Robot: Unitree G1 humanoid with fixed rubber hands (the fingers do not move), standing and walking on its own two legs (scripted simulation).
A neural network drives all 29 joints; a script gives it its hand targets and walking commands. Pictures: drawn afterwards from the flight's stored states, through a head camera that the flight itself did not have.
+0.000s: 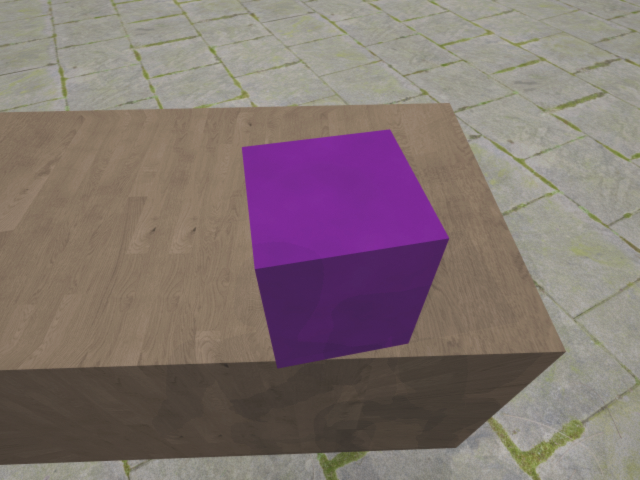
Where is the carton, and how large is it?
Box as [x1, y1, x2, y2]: [242, 129, 448, 368]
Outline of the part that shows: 389,129 242,147 254,266 277,368 407,343 409,340 448,237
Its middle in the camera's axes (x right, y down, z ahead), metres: +0.02 +0.02 +0.57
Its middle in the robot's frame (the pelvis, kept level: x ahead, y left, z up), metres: +0.44 +0.02 +0.02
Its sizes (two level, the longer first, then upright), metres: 0.212 0.210 0.261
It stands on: a pedestal, 0.66 m high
